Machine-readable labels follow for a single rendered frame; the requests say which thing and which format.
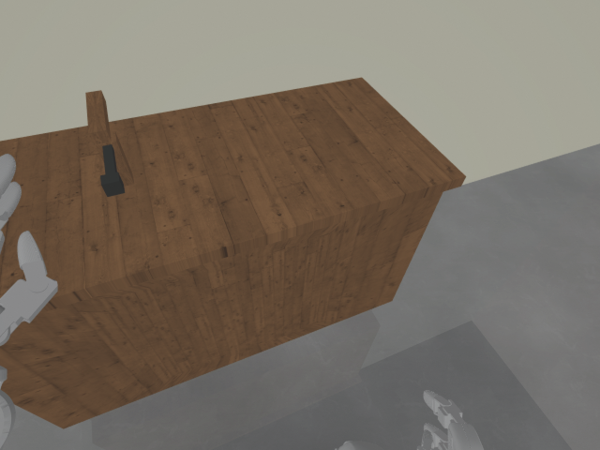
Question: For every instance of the right robot hand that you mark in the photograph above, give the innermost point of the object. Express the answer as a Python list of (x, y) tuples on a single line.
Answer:
[(461, 436)]

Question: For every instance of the counter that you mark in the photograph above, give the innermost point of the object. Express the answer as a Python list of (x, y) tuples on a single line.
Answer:
[(244, 224)]

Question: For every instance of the left robot hand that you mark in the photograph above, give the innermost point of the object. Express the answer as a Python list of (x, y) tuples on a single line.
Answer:
[(25, 299)]

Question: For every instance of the tap lever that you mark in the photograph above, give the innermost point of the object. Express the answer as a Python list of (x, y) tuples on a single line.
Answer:
[(111, 180)]

